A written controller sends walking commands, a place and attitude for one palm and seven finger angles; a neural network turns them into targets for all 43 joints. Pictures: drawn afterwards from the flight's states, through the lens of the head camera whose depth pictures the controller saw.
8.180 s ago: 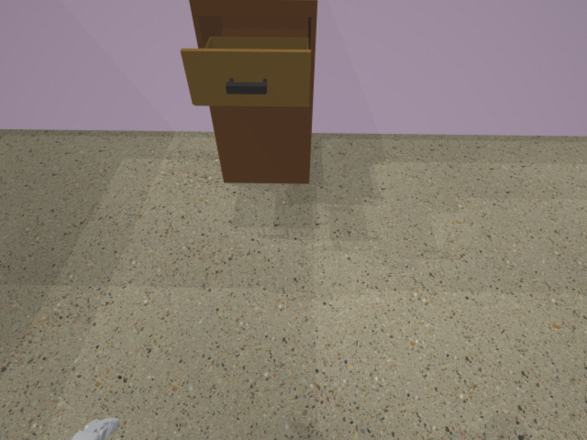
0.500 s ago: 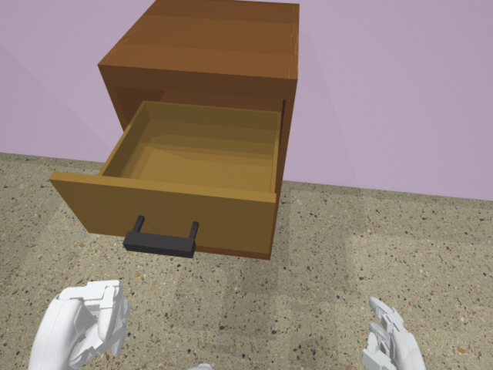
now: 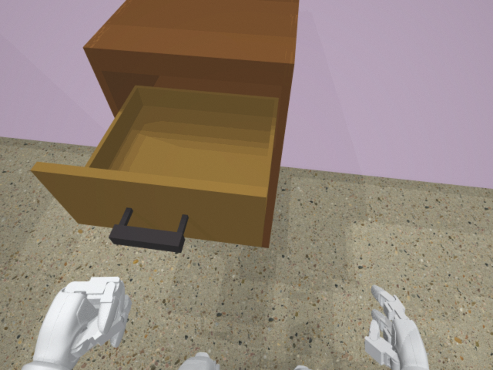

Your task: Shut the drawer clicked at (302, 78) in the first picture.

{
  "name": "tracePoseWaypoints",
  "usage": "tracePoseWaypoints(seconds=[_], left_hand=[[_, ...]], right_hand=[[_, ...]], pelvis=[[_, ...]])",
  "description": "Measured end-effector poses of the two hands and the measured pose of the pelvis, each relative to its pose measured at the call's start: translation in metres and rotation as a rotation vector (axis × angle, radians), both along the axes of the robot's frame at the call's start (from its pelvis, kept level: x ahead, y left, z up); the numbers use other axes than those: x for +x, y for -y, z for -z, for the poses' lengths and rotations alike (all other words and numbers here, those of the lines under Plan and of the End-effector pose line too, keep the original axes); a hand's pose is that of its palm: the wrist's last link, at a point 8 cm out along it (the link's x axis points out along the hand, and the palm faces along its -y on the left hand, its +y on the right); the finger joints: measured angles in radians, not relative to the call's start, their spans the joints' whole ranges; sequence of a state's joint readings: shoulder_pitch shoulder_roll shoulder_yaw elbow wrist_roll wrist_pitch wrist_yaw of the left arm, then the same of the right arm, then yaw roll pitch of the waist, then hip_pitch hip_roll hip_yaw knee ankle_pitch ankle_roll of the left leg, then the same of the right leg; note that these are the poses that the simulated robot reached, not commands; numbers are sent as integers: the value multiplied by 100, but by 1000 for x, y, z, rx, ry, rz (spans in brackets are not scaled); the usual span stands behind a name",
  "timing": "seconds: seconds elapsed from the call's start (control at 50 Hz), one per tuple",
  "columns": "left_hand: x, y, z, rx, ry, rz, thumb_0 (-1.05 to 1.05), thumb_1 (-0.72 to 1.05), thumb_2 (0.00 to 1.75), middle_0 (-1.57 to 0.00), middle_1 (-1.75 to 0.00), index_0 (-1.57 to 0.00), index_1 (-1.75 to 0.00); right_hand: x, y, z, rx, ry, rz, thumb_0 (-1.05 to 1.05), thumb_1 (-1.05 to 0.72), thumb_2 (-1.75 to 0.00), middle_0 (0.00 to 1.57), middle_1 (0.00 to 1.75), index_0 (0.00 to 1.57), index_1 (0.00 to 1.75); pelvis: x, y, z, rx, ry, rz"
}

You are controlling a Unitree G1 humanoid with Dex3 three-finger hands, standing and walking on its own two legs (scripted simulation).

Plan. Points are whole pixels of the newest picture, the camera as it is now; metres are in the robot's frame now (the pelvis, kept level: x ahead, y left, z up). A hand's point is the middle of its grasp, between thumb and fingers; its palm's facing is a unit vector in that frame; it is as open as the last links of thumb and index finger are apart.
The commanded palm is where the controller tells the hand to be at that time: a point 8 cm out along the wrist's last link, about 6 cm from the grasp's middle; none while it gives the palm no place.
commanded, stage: bring the fist close to the handle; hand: left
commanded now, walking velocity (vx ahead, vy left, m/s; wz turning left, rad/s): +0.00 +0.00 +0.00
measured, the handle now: (151, 227) +0.35 +0.19 -0.01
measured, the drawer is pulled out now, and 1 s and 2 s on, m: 0.29 0.29 0.23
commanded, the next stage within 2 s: push the drawer shut in 1.06 s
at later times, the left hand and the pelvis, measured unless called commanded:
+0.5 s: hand (135, 300) +0.22 +0.18 +0.01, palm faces -0.10 -0.99 -0.05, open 3.2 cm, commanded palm +0.21 +0.24 +0.01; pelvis -0.02 +0.02 -0.03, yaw -1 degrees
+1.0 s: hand (152, 290) +0.25 +0.17 -0.01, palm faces -0.11 -0.99 -0.05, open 3.2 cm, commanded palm +0.23 +0.23 -0.01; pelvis -0.02 +0.03 -0.05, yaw -2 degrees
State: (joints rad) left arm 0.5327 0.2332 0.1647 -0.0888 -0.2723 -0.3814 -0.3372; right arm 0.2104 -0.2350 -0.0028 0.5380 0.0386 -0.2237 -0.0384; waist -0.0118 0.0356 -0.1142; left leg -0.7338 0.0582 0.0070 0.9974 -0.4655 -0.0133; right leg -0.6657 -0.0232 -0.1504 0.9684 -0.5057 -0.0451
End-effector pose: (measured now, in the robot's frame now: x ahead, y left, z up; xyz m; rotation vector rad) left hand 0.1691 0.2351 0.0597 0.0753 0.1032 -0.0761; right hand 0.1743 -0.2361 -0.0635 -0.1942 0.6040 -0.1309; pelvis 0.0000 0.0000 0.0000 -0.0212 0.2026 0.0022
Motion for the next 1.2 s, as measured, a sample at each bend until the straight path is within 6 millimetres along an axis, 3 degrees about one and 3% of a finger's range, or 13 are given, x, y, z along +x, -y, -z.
tracePoseWaypoints(seconds=[0.18,0.32,0.72,0.96,1.2], left_hand=[[14,-6,14,-12,25,-11,1,90,89,-140,-160,-140,-160],[23,-2,35,-25,18,25,1,90,89,-140,-160,-140,-160],[52,1,70,-39,67,41,1,90,89,-140,-160,-140,-160],[60,12,66,-24,47,50,1,90,89,-140,-160,-140,-160],[70,13,65,-11,56,36,1,90,89,-140,-160,-140,-160]], right_hand=[[-15,1,14,-9,-53,33,1,-91,-90,20,30,20,30],[-23,-6,27,-18,-79,29,1,-91,-90,20,30,20,30],[-36,-23,59,-29,-144,-7,1,-90,-90,20,30,21,30],[-42,-25,63,-6,-182,4,1,-90,-90,20,30,21,30],[-36,-12,62,-24,-202,10,1,-91,-90,20,30,21,30]], pelvis=[[-3,-6,8,-2,-28,9],[-9,-12,19,-6,-60,15],[-23,-26,47,-20,-134,23],[-22,-27,46,-15,-141,27],[-14,-18,45,-13,-150,23]])
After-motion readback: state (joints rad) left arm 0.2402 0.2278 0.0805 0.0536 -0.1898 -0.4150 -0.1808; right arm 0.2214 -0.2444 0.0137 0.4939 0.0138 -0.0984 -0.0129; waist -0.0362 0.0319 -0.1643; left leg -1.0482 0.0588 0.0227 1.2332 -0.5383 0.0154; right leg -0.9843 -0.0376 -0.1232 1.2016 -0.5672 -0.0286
